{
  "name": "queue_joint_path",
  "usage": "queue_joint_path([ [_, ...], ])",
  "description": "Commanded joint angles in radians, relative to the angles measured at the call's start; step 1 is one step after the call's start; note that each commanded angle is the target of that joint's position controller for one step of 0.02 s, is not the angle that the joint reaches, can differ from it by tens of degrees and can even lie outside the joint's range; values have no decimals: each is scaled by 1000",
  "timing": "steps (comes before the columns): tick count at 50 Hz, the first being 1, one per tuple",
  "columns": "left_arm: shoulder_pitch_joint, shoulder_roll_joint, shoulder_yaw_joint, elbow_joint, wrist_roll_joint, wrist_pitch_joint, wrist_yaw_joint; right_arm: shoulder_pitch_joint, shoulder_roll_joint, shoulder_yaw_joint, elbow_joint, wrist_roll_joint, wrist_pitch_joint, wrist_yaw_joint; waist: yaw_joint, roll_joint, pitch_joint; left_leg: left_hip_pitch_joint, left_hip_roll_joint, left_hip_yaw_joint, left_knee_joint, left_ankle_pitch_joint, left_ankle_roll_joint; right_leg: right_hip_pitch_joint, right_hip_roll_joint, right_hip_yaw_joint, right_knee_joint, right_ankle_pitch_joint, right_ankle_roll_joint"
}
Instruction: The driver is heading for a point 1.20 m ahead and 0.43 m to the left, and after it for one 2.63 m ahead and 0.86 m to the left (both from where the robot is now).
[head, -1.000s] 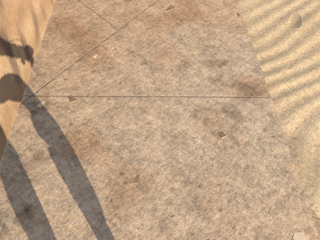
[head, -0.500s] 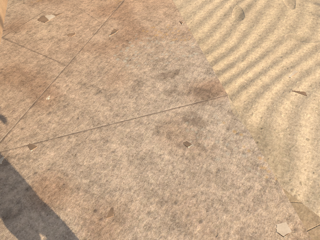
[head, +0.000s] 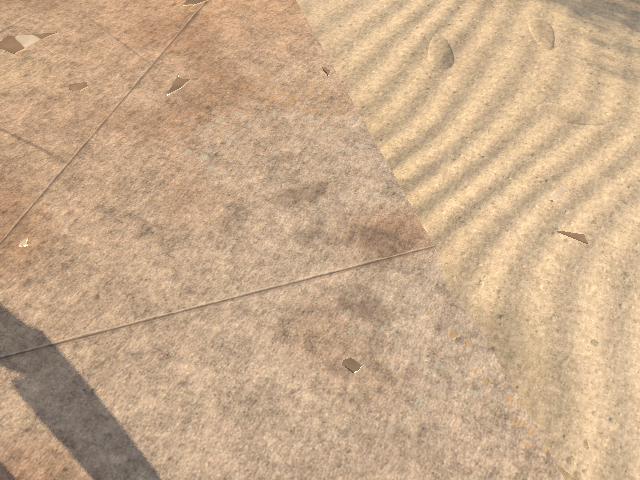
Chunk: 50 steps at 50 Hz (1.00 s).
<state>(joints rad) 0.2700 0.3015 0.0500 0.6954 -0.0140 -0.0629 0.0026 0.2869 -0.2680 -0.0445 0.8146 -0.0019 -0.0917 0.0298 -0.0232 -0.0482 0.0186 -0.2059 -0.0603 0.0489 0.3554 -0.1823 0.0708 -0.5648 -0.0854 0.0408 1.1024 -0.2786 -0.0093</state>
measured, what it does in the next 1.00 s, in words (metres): walks ahead, turning left: right foot, then left foot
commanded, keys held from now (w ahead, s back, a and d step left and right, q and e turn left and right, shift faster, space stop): w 0.16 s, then w+q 0.84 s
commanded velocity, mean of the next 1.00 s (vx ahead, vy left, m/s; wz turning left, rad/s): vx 0.50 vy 0.00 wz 0.36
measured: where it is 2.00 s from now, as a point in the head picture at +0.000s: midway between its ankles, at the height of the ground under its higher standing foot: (167, 276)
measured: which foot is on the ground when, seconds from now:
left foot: down 0.00-0.32, up 0.34-0.82, down 0.84-1.00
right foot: up 0.00-0.30, down 0.32-0.82, up 0.84-1.00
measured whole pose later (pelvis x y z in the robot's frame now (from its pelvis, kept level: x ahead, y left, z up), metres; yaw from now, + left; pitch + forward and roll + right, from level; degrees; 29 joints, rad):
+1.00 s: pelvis +0.54 +0.08 -0.01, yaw +25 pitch +1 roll -1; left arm 0.16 0.30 0.06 0.73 0.00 -0.11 0.00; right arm 0.26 -0.29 -0.07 0.71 0.01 -0.04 0.03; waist -0.02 -0.02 0.07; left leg -0.31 -0.09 -0.01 0.47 -0.18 0.10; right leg -0.50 -0.08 0.04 1.15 -0.35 0.01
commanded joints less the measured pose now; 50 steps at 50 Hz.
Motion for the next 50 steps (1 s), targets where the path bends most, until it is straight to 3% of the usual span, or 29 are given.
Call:
queue_joint_path([
  [1, -8, 56, 15, -73, 12, -3, 4, -35, -150, -34, -55, 6, -22, -10, 27, 106, 10, 47, 275, -238, -232, 176, 189, -133, -57, 23, -85, 102, 30],
  [5, -150, 18, -1, -103, 9, -22, -9, 10, -165, -33, -36, 16, -10, -21, -22, 98, 35, 51, 214, -118, -232, 260, 138, -86, -26, -22, -375, 341, 31],
  [7, -225, 7, -6, -120, 2, -30, -21, 66, -180, -34, -16, 23, -2, -23, -56, 92, 48, 81, 225, -112, -228, 239, 131, -59, -1, -43, -473, 402, 26],
  [10, -305, 19, -1, -153, -2, -40, -40, 125, -185, -36, 12, 28, 19, -27, -71, 92, 66, 188, 275, -155, -175, 276, 125, -82, 20, -26, -556, 368, 5],
  [13, -263, 59, 18, -153, 1, -47, -51, 117, -209, -47, 15, 30, 40, -38, -17, 123, 29, 267, 304, -196, -68, 421, 99, 1, 51, -20, -605, 248, -28],
  [14, -181, 85, 32, -133, 3, -49, -47, 96, -217, -49, 11, 29, 44, -40, 37, 136, -21, 253, 285, -186, 25, 559, 84, 131, 77, -42, -623, 225, -48],
  [15, -29, 130, 56, -93, 6, -49, -37, 81, -198, -40, 3, 22, 47, -41, 116, 124, -127, 179, 232, -152, 202, 596, 54, 370, 73, -48, -628, 265, -80],
  [16, 153, 205, 76, -68, 24, -44, -23, 81, -130, -15, -30, -4, 43, -40, 179, 24, -304, -33, 161, -117, 510, 316, 16, 704, -118, 139, -565, 303, -141],
  [17, 178, 260, 84, -51, 27, -38, -27, 247, -12, 19, -41, 11, 24, -32, 93, -258, -461, -401, 7, -113, 847, -381, -41, 1019, -359, 603, -661, 110, -295],
  [18, 178, 150, 62, -61, 18, -35, -24, 191, -133, -8, -17, 38, 15, -28, 142, -165, -429, -495, 51, -209, 954, -381, -43, 973, -331, 658, -742, -25, -272],
  [19, 112, 107, 47, -59, 14, -34, -18, 84, -180, -26, -49, 55, 13, -28, 142, -109, -254, -552, 93, -183, 975, -296, -44, 839, -298, 480, -761, 3, -228],
  [20, 52, 88, 39, -55, 16, -35, -16, 29, -166, -25, -63, 46, 13, -32, 114, -34, -169, -528, 136, -162, 943, -213, -49, 698, -259, 367, -790, 90, -206],
  [21, 6, 64, 33, -49, 19, -37, -18, 2, -157, -30, -70, 33, 18, -33, 85, -25, -102, -497, 162, -160, 899, -164, -54, 582, -225, 280, -827, 153, -196],
  [23, -45, 42, 32, -38, 26, -51, -19, 43, -116, -32, -63, 40, 46, -32, 31, -54, -58, -402, 192, -161, 856, -110, -63, 453, -190, 161, -907, 187, -189],
  [26, -72, 62, 44, -10, 23, -67, -17, 11, -80, -30, -84, 33, 77, -36, 7, -26, 4, -429, 203, -160, 783, -61, -82, 387, -193, 39, -967, 280, -196],
  [31, -53, 108, 61, 24, 24, -54, 1, -120, -56, -19, -125, 26, 66, -7, 44, 2, 38, -442, 195, -114, 490, 186, -79, 440, -159, -140, -981, 328, -169],
  [34, -7, 138, 72, 49, 10, -40, 6, -222, -53, -15, -164, 24, 64, 11, 85, 17, 66, -440, 182, -62, 369, 207, -57, 508, -182, -189, -973, 328, -157],
  [37, 18, 162, 83, 70, -12, -19, 5, -274, -73, -21, -202, 23, 69, 24, 89, 10, 80, -455, 163, -28, 307, 115, -19, 614, -213, -214, -918, 398, -135],
  [39, 4, 192, 92, 70, -22, -4, 6, -235, -105, -39, -211, 20, 74, 26, 47, -19, 33, -363, 105, 27, 297, 5, 21, 655, -214, -242, -791, 690, -111],
  [40, -8, 205, 94, 70, -27, 4, 7, -145, -131, -57, -197, 19, 77, 23, -10, -25, -25, -240, 58, 60, 285, -30, 45, 644, -202, -262, -652, 834, -97],
  [41, -23, 190, 87, 65, -31, 10, 9, 16, -182, -89, -154, 24, 80, 14, -100, -4, -107, -12, 4, 75, 226, 18, 80, 566, -161, -294, -437, 855, -63],
  [42, -2, 139, 65, 47, -1, 5, 14, 178, -277, -126, -116, 30, 89, -6, -156, 110, -198, 290, 105, -129, 201, 40, 139, 315, -111, -300, -116, 531, -8],
  [43, 83, -3, 19, -12, 34, -21, 5, 122, -381, -133, -136, 34, 74, -7, -16, 351, -287, 561, 337, -722, 68, -181, 332, -113, 101, -161, 214, -325, 53],
  [44, -30, 87, 29, -20, -5, -55, -5, 135, -286, -105, -170, 28, 54, 2, -99, 207, -364, 585, 387, -881, -75, -300, 338, -217, 96, 48, 298, -327, 34],
  [45, -110, 131, 40, -45, -38, -72, -10, 102, -228, -88, -159, 20, 37, 6, -100, 159, -222, 493, 369, -748, -91, -230, 292, -289, 56, 42, 275, -225, 10],
  [46, -114, 119, 36, -41, -22, -81, -2, 46, -200, -78, -164, 23, 30, 6, -56, 87, -149, 356, 328, -632, -79, -123, 258, -249, 11, 42, 191, -136, -1],
  [47, -109, 123, 41, -29, 9, -81, 6, -20, -165, -67, -174, 21, 30, 2, -15, 68, -99, 226, 288, -531, -78, 2, 233, -176, -19, 44, 104, -82, 5],
  [48, -88, 129, 47, -25, 18, -72, 5, -55, -146, -59, -192, 8, 28, -4, 18, 91, -88, 144, 263, -479, -94, 93, 226, -105, -37, 53, 63, -43, 10],
  [50, -76, 110, 46, -24, 26, -51, 3, -62, -150, -59, -198, 7, 25, -13, 36, 90, -79, 69, 239, -421, -119, 219, 233, -57, -33, 36, -9, -11, 35],
])
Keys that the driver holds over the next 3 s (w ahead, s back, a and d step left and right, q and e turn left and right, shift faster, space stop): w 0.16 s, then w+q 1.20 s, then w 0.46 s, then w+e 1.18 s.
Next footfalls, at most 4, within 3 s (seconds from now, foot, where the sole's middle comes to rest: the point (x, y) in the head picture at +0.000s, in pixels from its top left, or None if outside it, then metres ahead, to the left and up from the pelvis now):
0.32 right None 0.37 -0.15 -0.78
0.84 left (238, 429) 0.59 0.17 -0.78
1.32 right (260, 293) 0.94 0.13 -0.78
1.82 left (111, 291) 0.95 0.50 -0.78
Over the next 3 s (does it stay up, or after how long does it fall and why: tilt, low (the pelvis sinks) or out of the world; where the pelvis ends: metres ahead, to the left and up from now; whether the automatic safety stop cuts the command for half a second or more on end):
stays up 1.45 0.68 0.00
